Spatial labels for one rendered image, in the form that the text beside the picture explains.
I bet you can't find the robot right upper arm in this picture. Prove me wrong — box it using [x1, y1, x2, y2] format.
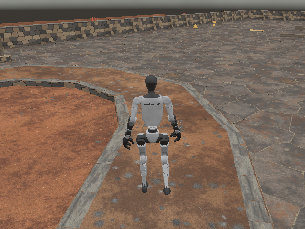
[162, 96, 175, 122]

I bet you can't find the robot right hand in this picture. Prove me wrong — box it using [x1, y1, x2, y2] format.
[170, 132, 181, 142]

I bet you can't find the robot left forearm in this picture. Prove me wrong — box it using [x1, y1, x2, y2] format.
[124, 116, 134, 139]

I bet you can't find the robot left hand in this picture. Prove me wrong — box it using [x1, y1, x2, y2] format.
[123, 137, 134, 150]

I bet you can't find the left robot shin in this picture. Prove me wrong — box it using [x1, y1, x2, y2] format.
[140, 156, 147, 186]

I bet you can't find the left robot foot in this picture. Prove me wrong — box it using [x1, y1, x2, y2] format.
[142, 182, 148, 193]

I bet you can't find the robot left upper arm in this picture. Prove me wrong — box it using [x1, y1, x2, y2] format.
[129, 96, 142, 123]

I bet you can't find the robot right forearm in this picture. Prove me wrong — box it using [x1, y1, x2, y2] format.
[171, 115, 180, 133]

